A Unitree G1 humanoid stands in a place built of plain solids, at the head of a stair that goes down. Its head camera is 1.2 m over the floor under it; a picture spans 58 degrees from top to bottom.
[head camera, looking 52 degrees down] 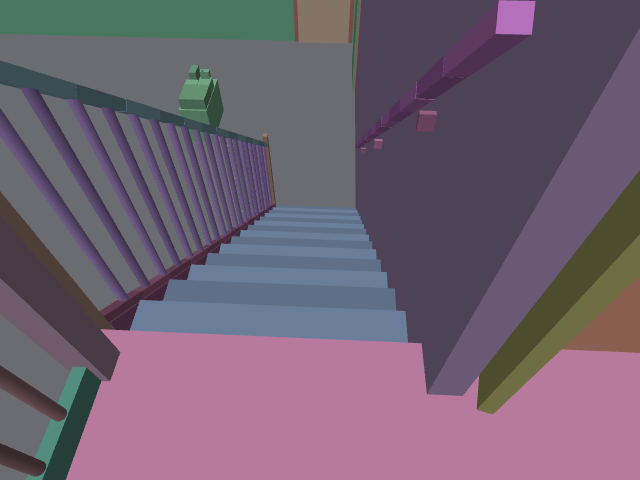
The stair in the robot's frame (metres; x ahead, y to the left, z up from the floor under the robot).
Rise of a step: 0.19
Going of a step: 0.21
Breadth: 0.97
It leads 3 degrees to the right of straight ahead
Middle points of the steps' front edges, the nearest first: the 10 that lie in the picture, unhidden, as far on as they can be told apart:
0.57 0.19 0.00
0.78 0.18 -0.19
1.00 0.17 -0.38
1.21 0.16 -0.57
1.42 0.15 -0.77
1.64 0.14 -0.96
1.85 0.13 -1.15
2.06 0.12 -1.34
2.27 0.11 -1.53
2.49 0.10 -1.73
